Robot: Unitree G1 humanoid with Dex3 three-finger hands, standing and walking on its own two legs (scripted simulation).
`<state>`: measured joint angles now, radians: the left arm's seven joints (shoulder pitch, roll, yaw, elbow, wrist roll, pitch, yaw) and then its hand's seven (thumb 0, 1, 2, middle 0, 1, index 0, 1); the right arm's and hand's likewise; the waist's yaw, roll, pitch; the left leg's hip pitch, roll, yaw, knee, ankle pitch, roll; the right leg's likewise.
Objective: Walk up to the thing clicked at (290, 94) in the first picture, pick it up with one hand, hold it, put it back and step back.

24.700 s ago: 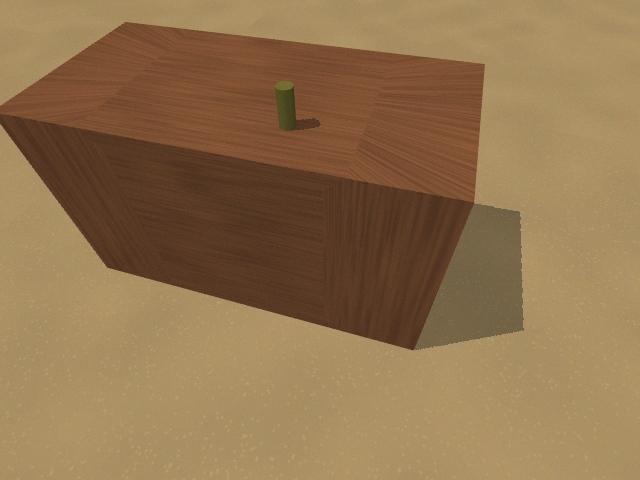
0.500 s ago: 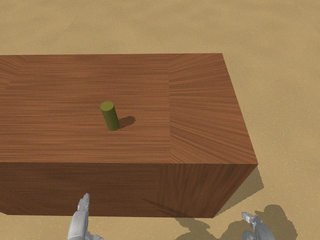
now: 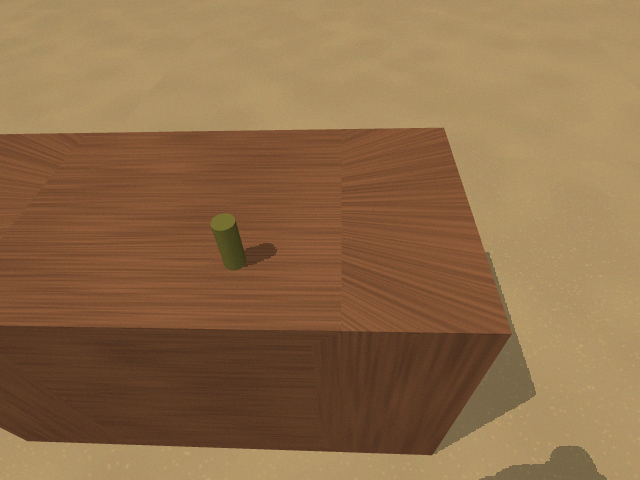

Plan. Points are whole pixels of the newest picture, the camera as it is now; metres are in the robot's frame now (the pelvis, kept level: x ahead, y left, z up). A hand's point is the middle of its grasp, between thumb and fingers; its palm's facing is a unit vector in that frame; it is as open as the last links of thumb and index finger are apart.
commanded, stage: home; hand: left
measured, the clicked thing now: (229, 242) +0.51 +0.18 -0.03
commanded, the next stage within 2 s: stand in 1.38 s
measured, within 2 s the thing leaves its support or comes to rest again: neither
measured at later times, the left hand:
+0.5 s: hand out of the picture +0.06 +0.25 -0.15, palm faces -0.05 -0.93 -0.35, open 17.4 cm
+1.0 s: hand out of the picture +0.08 +0.25 -0.15, palm faces -0.06 -0.93 -0.35, open 17.6 cm
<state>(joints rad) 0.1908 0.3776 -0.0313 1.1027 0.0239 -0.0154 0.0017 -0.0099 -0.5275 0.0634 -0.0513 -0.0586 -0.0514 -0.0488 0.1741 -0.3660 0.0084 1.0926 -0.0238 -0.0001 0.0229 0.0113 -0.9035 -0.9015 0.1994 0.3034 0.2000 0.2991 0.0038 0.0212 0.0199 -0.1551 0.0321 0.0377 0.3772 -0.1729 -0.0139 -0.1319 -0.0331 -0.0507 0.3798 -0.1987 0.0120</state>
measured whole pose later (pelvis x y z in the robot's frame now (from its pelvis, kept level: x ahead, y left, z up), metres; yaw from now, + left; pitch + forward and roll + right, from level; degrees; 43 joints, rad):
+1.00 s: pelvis +0.01 +0.00 +0.00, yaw -1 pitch -2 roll +0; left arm 0.12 0.35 -0.01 1.14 0.01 -0.01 -0.01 -0.01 -0.57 0.04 -0.05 -0.05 -0.05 -0.04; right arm 0.13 -0.36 0.01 1.13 -0.02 -0.01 0.01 0.01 -0.90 -0.90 0.20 0.30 0.20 0.30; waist 0.00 0.01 0.04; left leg -0.12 0.04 0.06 0.32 -0.16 -0.02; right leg -0.10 -0.03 -0.03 0.33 -0.18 0.01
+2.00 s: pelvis +0.02 +0.00 +0.00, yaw -2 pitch -2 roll +0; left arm 0.12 0.35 -0.01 1.13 0.01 -0.01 -0.01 0.00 0.70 0.86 -0.20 -0.30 -0.20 -0.29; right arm 0.12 -0.35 0.01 1.13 -0.02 -0.01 0.01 0.01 -0.91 -0.90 0.20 0.30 0.20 0.30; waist -0.01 0.01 0.04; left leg -0.10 0.04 0.07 0.30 -0.17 -0.02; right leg -0.09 -0.02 -0.02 0.31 -0.18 0.01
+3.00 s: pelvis +0.02 +0.00 +0.00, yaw -2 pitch -2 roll +0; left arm 0.12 0.35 -0.01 1.12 0.01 -0.01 -0.01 0.00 0.90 0.90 -0.20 -0.31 -0.20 -0.30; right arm 0.12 -0.35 0.00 1.13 -0.01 -0.01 0.01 0.01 -0.91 -0.90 0.20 0.30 0.20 0.30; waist -0.01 0.00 0.05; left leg -0.09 0.04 0.07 0.30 -0.17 -0.02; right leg -0.09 -0.02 -0.02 0.31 -0.18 0.01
